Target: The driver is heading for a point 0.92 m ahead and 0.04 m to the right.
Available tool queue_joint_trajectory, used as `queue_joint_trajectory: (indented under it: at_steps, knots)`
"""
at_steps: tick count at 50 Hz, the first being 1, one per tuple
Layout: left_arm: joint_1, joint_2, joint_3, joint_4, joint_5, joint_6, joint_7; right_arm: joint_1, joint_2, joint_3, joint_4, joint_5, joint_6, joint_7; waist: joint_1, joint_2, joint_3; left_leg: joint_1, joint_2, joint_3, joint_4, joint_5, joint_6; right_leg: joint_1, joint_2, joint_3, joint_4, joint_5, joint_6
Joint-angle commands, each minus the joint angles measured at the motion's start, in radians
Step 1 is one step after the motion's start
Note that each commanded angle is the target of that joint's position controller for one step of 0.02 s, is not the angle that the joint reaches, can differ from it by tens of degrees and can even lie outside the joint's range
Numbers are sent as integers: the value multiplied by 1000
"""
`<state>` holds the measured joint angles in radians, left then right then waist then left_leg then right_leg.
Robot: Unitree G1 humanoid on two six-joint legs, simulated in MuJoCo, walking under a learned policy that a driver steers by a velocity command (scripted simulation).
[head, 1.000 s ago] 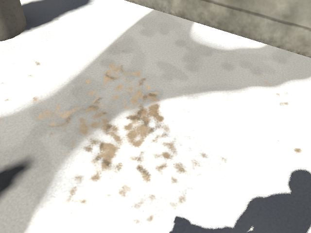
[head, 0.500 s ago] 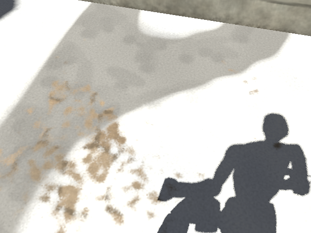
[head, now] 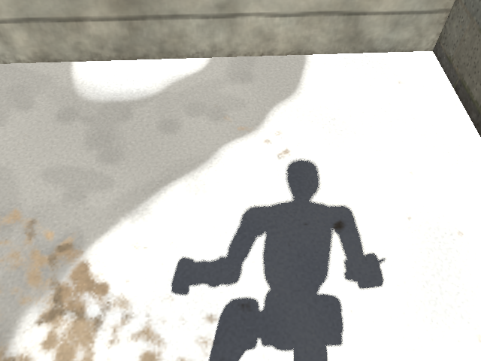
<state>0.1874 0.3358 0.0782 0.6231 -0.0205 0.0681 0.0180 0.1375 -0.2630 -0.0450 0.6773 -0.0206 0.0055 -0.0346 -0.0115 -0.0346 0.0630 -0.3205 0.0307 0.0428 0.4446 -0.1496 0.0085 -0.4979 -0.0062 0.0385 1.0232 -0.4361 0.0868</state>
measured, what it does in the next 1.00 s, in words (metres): steps to the right: right foot, then left foot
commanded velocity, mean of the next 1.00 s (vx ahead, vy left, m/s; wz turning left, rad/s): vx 0.14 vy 0.00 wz -0.28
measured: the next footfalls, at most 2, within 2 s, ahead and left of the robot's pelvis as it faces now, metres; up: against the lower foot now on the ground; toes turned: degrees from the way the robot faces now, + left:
right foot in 0.16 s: +0.03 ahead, -0.14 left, +0.00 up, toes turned -7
left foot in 0.58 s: +0.06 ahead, +0.09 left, +0.00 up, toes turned -15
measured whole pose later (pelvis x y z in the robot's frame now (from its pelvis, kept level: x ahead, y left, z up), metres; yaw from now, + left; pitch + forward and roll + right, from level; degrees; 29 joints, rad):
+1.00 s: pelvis +0.09 -0.10 -0.01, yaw -14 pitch +1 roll +1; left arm 0.26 0.28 0.05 0.68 -0.01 -0.07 -0.03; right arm 0.35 -0.30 -0.05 0.80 0.03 -0.05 0.00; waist -0.02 0.03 -0.01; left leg -0.32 0.04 -0.05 0.97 -0.44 0.01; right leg -0.30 0.02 -0.03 0.56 -0.28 -0.06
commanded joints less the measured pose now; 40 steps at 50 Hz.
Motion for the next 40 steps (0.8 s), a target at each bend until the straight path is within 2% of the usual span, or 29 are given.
queue_joint_trajectory:
  at_steps: [1, 4, 5, 6, 7, 8, 9, 10, 11, 12, 13, 14, 16, 18, 20, 24, 26, 28, 29, 30, 31, 32, 33, 34, 35, 36, 37, 39, 40]
  knots:
    - [-7, 50, 9, -91, 3, -14, -11, -24, -193, -60, -54, 7, -2, -2, -12, 219, -184, 175, 250, -143, -120, 294, 222, 59, -27, -40, -134, 27, -12]
    - [8, 69, 19, -95, 3, -9, -24, -26, -209, -67, -41, 22, 1, 6, -7, 230, -180, 173, 273, -126, -101, 240, 207, 129, -21, -72, -270, 59, -46]
    - [27, 68, 22, -91, 3, -8, -29, -35, -213, -69, -37, 31, 1, 7, 9, 223, -177, 163, 272, -111, -79, 215, 189, 168, -13, -87, -350, 105, -65]
    - [65, 65, 26, -77, 5, -8, -32, -45, -211, -70, -32, 41, 3, 7, 33, 212, -175, 136, 260, -85, -41, 173, 158, 235, 6, -110, -459, 182, -92]
    - [99, 77, 35, -63, 9, -8, -29, -14, -187, -66, -15, 45, 4, 8, 40, 177, -167, 78, 229, -44, 25, 91, 103, 318, 25, -96, -547, 243, -124]
    - [122, 144, 55, -68, 11, -11, -18, 27, -137, -56, -6, 28, 5, 12, 25, -13, -139, -87, 146, 58, 225, -99, 3, 427, -101, 111, -650, 424, -188]
    - [105, 266, 76, -103, 22, -16, -9, -19, -106, -42, -69, -12, 1, 11, 15, -300, -98, -373, -16, 87, 466, -485, -87, 460, -356, 479, -687, 645, -370]
    - [129, 228, 66, -105, 59, -41, -14, -119, -148, -57, -87, -3, -6, 1, 94, -198, -145, -375, -25, -80, 651, -517, -79, 390, -375, 510, -716, 589, -443]
    - [84, 196, 53, -98, 61, -59, -14, -108, -160, -64, -78, 18, -4, -2, 56, -148, -123, -377, -8, -111, 703, -429, -61, 366, -321, 419, -715, 524, -396]
    - [20, 168, 47, -101, 38, -66, -10, -71, -162, -70, -51, 19, 1, -7, 21, -103, -107, -373, 3, -118, 695, -340, -57, 355, -259, 349, -701, 478, -335]
    - [-21, 131, 34, -107, 20, -66, -5, -43, -169, -74, -30, 11, 5, -12, 7, -99, -116, -365, 9, -116, 690, -285, -64, 360, -234, 306, -689, 499, -303]
    - [-38, 111, 22, -109, 17, -64, 1, -23, -164, -74, -18, 7, 7, -10, -4, -106, -131, -318, 0, -104, 716, -243, -76, 339, -212, 270, -680, 570, -297]
    - [-29, 87, 9, -103, 27, -61, 8, -4, -143, -68, -7, 18, 5, -2, -6, -99, -163, -267, -12, -90, 712, -194, -92, 347, -190, 231, -670, 629, -302]
    - [-10, 82, 6, -91, 28, -60, 12, -25, -121, -57, -10, 25, 4, 3, 10, -98, -156, -258, -7, -88, 597, -175, -98, 383, -181, 223, -664, 616, -301]
    - [-2, 88, 8, -82, 29, -56, 13, -50, -105, -47, -16, 24, 4, 10, 29, -110, -149, -214, 1, -89, 471, -176, -98, 394, -182, 235, -658, 568, -302]
    - [-6, 102, 9, -66, 33, -49, 1, -50, -115, -43, -17, 31, 1, 22, 49, -124, -120, -80, -4, -73, 301, -236, -86, 330, -192, 282, -654, 494, -325]
    - [-19, 89, 2, -56, 28, -49, -6, -35, -113, -41, -13, 33, -4, 25, 41, -115, -112, -27, -8, -71, 200, -221, -77, 320, -188, 307, -639, 496, -322]
    - [-32, 50, -16, -40, 16, -50, -8, 28, -81, -30, 13, 24, -15, 35, -4, -78, -132, 136, -26, -37, -42, -53, -49, 261, -137, 297, -648, 216, -275]
    - [-4, 46, -18, -28, 23, -56, -9, 47, -99, -31, 21, 15, -20, 35, 3, -55, -136, 219, -7, -56, -29, -30, -28, 197, -100, 289, -641, 64, -236]
    - [-9, 33, -24, -29, 35, -62, -11, 88, -140, -37, 18, 12, -24, 30, 0, 14, -129, 267, 84, -148, -26, -84, 20, 112, -50, 247, -556, -77, -199]
    - [-3, 11, -25, -49, 34, -72, -13, 122, -212, -58, 48, 16, -27, 31, 23, 190, -98, 231, 144, -266, -73, -345, 113, 17, 72, 60, -439, -121, -146]
    - [-56, 39, -20, -59, 28, -85, -11, 150, -211, -61, 45, 19, -35, 34, -29, 257, -46, 190, 242, -451, -224, -564, 198, -31, 91, -19, -287, -72, -108]
    - [-112, 74, -3, -75, 6, -96, -10, 145, -200, -56, 47, 10, -42, 29, -48, 280, 36, 164, 311, -557, -287, -595, 235, -110, 51, -11, -178, -75, -101]
    - [-117, 84, 7, -73, -1, -102, -9, 159, -198, -55, 52, 10, -51, 21, -51, 259, 55, 186, 325, -582, -299, -559, 248, -176, 24, 13, -70, -112, -99]
    - [-95, 77, 10, -70, -1, -107, -14, 163, -187, -52, 57, 25, -59, 16, -41, 232, 53, 238, 320, -564, -288, -517, 242, -237, -2, 30, -24, -84, -100]
    - [-86, 52, 5, -64, 0, -115, -22, 168, -176, -49, 57, 34, -64, 13, -38, 203, 38, 282, 296, -510, -282, -461, 223, -261, -24, 31, -39, -40, -104]
    - [-96, 31, -1, -62, 1, -124, -30, 165, -170, -48, 57, 38, -64, 12, -42, 186, 29, 288, 262, -438, -285, -388, 200, -236, -31, 8, -106, -3, -106]
    - [-116, -19, -17, -58, 8, -140, -45, 147, -173, -50, 53, 40, -58, 16, -49, 191, -2, 220, 185, -294, -272, -229, 167, -76, -11, -53, -252, 76, -100]
    - [-114, -29, -20, -56, 8, -144, -52, 144, -181, -52, 52, 42, -55, 19, -47, 206, -16, 175, 164, -248, -266, -186, 164, 15, 2, -74, -316, 99, -97]
Keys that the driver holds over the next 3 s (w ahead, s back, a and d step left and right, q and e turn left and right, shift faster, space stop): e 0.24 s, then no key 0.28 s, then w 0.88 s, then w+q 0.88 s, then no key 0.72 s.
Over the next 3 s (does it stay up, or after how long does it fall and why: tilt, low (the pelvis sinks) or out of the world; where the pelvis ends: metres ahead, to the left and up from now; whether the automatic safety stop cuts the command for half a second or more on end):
stays up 0.94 -0.14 0.00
